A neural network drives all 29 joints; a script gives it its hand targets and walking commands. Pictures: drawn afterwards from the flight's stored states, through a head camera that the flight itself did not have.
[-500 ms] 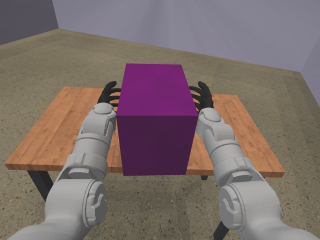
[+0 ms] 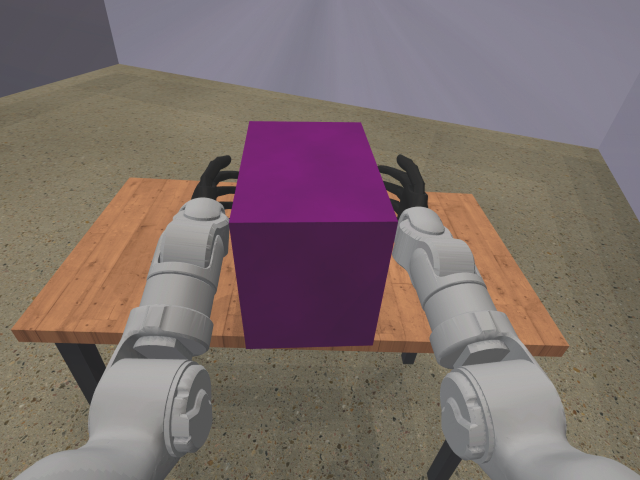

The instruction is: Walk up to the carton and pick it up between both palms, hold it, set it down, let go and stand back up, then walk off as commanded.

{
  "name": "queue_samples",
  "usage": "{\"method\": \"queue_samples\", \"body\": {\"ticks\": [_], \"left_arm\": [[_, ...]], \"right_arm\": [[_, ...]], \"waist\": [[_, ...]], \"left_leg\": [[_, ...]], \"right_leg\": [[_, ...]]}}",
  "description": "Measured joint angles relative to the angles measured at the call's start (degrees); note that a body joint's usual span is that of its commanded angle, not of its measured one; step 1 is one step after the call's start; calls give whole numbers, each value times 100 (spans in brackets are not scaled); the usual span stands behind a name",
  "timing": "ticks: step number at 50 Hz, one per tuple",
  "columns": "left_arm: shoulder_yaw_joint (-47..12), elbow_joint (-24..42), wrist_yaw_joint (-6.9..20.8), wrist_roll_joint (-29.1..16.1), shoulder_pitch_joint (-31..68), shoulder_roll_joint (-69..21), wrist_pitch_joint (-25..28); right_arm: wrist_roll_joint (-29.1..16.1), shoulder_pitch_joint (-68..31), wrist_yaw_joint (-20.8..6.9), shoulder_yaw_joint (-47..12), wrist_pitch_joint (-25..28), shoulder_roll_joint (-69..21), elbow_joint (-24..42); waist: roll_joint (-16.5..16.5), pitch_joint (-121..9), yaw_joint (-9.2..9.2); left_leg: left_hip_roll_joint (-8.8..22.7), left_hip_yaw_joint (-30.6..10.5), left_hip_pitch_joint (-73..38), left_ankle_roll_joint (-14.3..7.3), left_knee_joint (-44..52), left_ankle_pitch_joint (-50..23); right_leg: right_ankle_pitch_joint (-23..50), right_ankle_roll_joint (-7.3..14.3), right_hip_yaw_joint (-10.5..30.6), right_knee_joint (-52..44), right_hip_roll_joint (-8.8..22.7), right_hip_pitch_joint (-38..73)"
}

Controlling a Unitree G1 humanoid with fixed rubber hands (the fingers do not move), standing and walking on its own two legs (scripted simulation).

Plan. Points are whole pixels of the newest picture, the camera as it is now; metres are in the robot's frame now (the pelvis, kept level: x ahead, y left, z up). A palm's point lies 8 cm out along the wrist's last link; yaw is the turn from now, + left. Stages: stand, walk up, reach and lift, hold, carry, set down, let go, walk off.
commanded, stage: reach and lift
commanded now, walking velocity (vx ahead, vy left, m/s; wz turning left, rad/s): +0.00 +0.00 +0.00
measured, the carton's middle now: (307, 227) +0.43 +0.03 +0.16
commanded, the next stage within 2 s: hold in 0.44 s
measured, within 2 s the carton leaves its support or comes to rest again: neither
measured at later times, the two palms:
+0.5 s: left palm (204, 198) +0.38 +0.15 +0.23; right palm (417, 202) +0.39 -0.10 +0.23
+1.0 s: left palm (201, 197) +0.36 +0.15 +0.24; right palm (423, 200) +0.37 -0.11 +0.25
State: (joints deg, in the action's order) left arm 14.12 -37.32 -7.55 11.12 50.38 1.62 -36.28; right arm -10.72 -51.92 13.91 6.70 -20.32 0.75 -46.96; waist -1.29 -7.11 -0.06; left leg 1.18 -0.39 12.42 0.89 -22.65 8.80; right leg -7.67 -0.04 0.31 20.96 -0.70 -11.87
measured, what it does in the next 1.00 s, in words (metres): stands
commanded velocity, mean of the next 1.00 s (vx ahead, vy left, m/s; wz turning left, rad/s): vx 0.00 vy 0.00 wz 0.00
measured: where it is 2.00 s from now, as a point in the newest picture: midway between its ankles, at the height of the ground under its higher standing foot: outside the picture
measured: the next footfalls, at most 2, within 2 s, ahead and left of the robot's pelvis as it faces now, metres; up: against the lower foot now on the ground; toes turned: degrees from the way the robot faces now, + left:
none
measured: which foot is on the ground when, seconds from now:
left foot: down 0.00-1.00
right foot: down 0.00-1.00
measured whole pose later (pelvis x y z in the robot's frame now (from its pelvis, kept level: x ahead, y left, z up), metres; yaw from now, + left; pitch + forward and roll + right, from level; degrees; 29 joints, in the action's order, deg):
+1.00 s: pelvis -0.01 +0.00 +0.00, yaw +0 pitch -4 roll +0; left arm 14.1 -26.0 -5.6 11.8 49.0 1.3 -45.9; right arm -14.5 -52.0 16.7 4.7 -30.1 1.6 -37.2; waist -0.5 -7.0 -1.0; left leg 1.2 -0.4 10.3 0.9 -22.7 8.6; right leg -7.4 0.0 0.3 20.9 -0.7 -9.7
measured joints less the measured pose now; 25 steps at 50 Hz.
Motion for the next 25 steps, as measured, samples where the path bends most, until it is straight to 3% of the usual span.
{"method": "queue_samples", "body": {"ticks": [25], "left_arm": [[-106, 776, 63, -4, -103, 7, -495]], "right_arm": [[-292, -3, 143, -169, -483, 95, 664]], "waist": [[78, 4, -34]], "left_leg": [[0, 0, -74, 0, 0, 2]], "right_leg": [[0, 0, 0, -7, 0, 78]]}}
